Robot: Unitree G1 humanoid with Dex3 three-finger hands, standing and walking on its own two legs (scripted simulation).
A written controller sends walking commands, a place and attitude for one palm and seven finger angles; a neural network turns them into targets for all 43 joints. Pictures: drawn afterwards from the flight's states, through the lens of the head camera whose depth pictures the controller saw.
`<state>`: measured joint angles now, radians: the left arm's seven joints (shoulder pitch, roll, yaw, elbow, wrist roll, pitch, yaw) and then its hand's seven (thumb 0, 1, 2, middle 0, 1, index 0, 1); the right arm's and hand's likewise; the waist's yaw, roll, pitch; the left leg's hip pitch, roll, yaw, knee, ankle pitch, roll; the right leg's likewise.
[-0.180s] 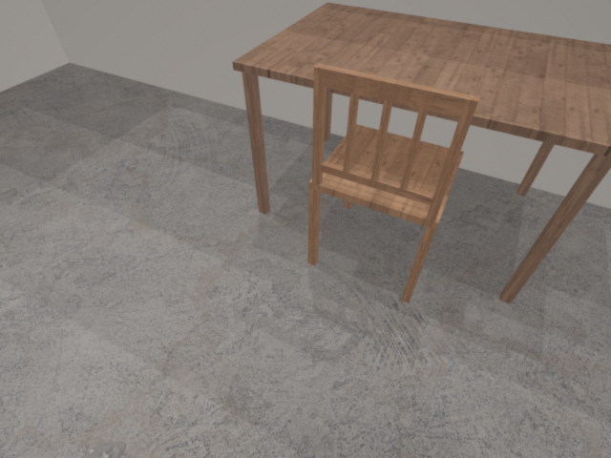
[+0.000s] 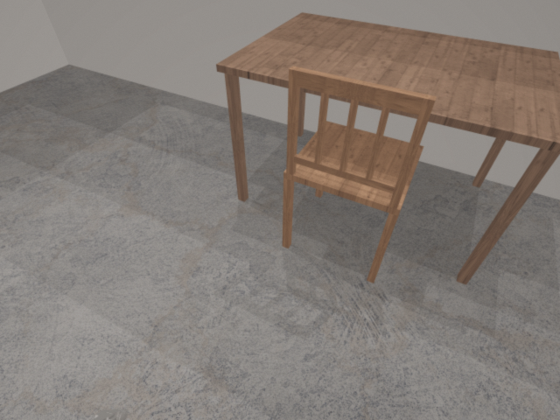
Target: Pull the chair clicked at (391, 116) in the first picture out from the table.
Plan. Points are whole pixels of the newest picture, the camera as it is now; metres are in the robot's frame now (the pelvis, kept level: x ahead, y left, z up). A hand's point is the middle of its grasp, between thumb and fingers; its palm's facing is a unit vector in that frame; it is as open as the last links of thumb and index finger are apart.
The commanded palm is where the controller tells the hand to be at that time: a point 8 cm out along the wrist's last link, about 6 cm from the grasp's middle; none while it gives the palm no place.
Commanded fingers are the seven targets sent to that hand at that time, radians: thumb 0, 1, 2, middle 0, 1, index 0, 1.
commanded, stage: stand and wait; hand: left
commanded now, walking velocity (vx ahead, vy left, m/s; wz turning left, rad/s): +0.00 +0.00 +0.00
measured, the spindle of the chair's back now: (348, 137) +0.96 -0.16 -0.11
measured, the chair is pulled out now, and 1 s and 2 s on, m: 0.00 0.00 0.00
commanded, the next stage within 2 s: look at it before walking up in 0.64 s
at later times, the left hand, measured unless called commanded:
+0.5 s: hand out of the picture +0.04 +0.24 -0.15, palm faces -0.01 -0.94 -0.34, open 7.4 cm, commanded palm none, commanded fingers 0.00 0.90 0.90 -0.20 -0.30 -0.20 -0.30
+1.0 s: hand out of the picture +0.07 +0.24 -0.15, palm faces -0.02 -0.94 -0.34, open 7.4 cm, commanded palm none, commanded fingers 0.00 0.90 0.90 -0.20 -0.30 -0.20 -0.30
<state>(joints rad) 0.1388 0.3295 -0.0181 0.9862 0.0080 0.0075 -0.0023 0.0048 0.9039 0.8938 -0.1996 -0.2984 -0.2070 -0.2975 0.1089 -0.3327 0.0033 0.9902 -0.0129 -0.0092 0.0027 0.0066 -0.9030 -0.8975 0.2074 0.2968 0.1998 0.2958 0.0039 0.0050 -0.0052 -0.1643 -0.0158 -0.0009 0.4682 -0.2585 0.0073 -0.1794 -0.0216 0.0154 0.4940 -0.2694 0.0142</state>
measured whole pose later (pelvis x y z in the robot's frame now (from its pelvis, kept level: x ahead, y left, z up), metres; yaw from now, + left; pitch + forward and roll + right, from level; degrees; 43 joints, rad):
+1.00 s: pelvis -0.01 -0.01 +0.01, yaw +0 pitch -2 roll +0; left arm 0.14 0.33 0.00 1.09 0.01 0.00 0.00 0.00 0.90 0.89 -0.20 -0.30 -0.21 -0.30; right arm 0.13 -0.34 0.00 1.11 -0.01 -0.01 0.00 0.01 -0.90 -0.90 0.21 0.30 0.20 0.30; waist 0.00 0.01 0.02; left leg -0.15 0.00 -0.01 0.38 -0.20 -0.01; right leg -0.17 0.00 0.01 0.41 -0.21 0.00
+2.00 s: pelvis -0.04 -0.04 +0.00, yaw -14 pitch +0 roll +2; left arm 0.29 0.17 0.04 0.94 0.01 0.04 0.01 0.00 0.90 0.89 -0.20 -0.30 -0.21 -0.30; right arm 0.16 -0.24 -0.06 0.98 -0.01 0.05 -0.01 0.01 -0.91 -0.90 0.20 0.30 0.20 0.30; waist 0.03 0.02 0.06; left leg -0.46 0.02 0.00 1.10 -0.35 -0.05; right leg -0.31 0.08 0.09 0.51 -0.18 -0.07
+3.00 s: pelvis +0.06 -0.04 +0.00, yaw -23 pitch -1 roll -1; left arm 0.33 0.16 0.05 1.06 0.02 -0.06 0.02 -0.02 0.94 0.89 -0.20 -0.30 -0.20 -0.30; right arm 0.34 -0.17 -0.07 1.08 -0.02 0.00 0.02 0.01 -0.91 -0.90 0.20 0.30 0.19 0.29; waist -0.02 0.02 -0.01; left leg -0.55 0.12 0.08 0.97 -0.22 -0.02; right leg -0.05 -0.04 -0.15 0.36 -0.29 0.01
